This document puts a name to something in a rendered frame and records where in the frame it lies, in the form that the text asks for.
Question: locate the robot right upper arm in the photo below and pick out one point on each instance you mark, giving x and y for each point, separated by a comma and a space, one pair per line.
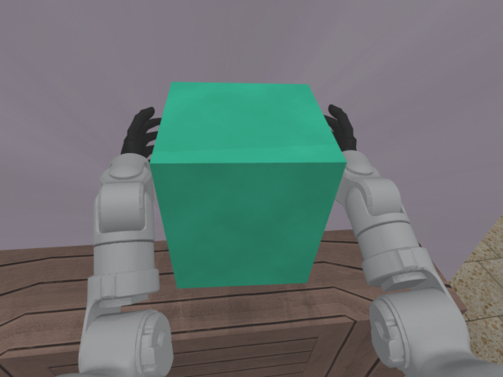
421, 333

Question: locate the pedestal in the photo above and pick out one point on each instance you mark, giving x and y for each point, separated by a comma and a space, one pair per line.
316, 329

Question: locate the right robot hand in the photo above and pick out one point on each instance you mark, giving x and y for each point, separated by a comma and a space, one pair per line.
343, 130

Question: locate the left robot hand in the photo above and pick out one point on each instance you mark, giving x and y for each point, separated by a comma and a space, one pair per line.
137, 138

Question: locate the robot left forearm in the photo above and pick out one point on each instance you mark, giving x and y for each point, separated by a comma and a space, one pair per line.
123, 235

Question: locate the robot left upper arm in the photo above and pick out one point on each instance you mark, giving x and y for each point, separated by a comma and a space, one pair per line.
126, 344

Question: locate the carton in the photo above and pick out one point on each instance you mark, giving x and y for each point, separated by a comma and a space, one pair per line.
245, 177

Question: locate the robot right forearm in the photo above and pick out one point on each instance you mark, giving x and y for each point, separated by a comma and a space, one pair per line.
393, 259

